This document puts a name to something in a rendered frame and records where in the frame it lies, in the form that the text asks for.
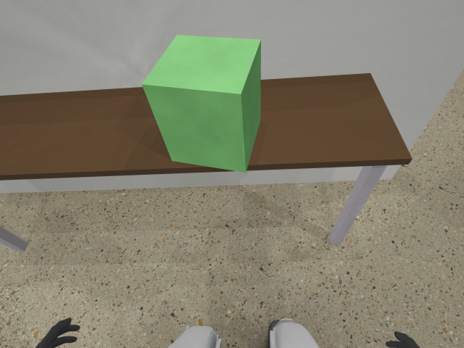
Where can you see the robot right hand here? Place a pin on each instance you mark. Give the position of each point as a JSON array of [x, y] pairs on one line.
[[404, 341]]

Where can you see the carton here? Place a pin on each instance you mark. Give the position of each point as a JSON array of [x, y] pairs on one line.
[[205, 94]]

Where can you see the robot right thigh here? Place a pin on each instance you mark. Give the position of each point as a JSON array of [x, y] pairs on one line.
[[291, 335]]

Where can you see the robot left hand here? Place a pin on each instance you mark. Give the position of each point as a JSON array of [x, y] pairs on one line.
[[51, 340]]

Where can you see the right robot shin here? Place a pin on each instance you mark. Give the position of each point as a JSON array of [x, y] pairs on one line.
[[286, 320]]

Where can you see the table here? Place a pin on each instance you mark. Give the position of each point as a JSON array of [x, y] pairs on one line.
[[309, 122]]

